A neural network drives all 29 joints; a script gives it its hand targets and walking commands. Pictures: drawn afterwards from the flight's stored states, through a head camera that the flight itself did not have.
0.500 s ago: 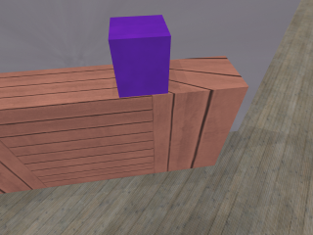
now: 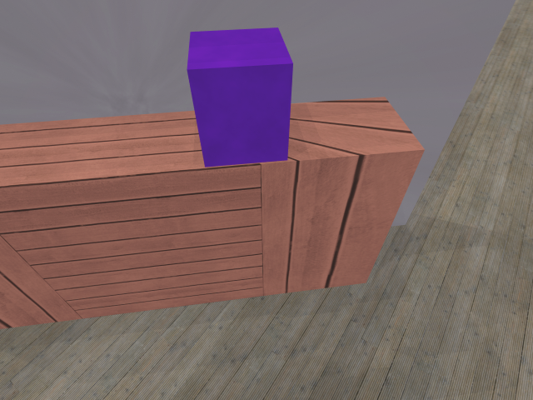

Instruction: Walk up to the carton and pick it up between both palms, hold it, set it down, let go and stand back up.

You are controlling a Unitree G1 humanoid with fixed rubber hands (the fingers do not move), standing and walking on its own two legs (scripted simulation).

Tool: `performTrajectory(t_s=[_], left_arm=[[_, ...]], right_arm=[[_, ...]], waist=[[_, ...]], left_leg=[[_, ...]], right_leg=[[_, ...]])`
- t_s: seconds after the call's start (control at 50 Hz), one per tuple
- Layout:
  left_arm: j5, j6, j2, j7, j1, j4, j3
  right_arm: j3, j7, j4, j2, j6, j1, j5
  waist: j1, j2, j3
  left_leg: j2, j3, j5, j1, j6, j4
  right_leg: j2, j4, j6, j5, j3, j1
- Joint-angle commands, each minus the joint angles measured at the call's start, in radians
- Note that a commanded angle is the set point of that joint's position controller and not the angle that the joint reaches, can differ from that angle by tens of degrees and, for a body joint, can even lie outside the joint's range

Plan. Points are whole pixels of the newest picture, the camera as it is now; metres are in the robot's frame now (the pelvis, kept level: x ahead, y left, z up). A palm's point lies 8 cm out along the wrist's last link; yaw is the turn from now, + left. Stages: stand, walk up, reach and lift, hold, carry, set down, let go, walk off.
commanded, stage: stand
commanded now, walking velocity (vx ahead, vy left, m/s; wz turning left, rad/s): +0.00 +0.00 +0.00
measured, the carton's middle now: (240, 98) +0.78 +0.06 +0.06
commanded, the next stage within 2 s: walk up in 0.40 s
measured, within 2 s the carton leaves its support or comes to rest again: neither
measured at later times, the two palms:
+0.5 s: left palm out of the picture +0.04 +0.24 -0.13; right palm out of the picture +0.05 -0.24 -0.13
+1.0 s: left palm out of the picture +0.05 +0.29 -0.15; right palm out of the picture +0.09 -0.22 -0.13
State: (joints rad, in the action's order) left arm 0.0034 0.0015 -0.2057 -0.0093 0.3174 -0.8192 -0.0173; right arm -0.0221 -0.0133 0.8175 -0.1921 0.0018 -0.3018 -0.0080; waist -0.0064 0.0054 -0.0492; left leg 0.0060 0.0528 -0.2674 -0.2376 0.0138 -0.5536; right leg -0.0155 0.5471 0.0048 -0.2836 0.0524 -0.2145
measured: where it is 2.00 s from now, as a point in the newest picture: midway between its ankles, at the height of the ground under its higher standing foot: (267, 371)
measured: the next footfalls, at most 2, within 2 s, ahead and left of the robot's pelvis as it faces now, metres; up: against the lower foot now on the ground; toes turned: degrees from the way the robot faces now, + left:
right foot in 1.18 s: +0.30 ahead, -0.11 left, +0.00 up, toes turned +2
left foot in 1.48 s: +0.38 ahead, +0.13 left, +0.00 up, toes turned +8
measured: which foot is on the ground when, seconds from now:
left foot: down 0.00-1.00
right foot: down 0.00-0.84, up 0.86-1.00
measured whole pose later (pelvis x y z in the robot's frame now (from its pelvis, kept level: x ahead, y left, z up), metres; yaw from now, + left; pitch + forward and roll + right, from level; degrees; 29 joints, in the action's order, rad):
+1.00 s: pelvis +0.08 +0.03 -0.02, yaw +8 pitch -4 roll +2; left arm 0.05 -0.03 -0.29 0.02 0.38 -0.90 -0.04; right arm -0.07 -0.01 0.86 -0.17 0.03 -0.45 -0.06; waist 0.02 -0.11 -0.08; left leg 0.05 -0.05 -0.34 -0.24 -0.04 -0.66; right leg -0.08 1.15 0.00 -0.46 0.03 -0.44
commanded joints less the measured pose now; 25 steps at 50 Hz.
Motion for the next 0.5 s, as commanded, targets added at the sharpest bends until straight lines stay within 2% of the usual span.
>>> performTrajectory(t_s=[0.0,0.48], left_arm=[[-0.002,0.023,-0.152,-0.009,0.024,0.078,-0.036],[-0.004,0.019,-0.152,-0.018,0.040,-0.001,-0.025]], right_arm=[[-0.035,-0.009,-0.075,-0.151,0.025,-0.025,0.000],[-0.023,-0.017,0.019,-0.151,0.021,-0.036,0.004]], waist=[[0.004,0.001,-0.012],[0.002,0.007,-0.017]], left_leg=[[-0.075,0.083,0.084,-0.024,-0.033,0.127],[-0.078,0.087,0.120,-0.018,-0.027,0.149]], right_leg=[[-0.084,-0.154,0.027,0.031,-0.115,-0.030],[-0.089,-0.177,0.023,0.069,-0.105,0.005]])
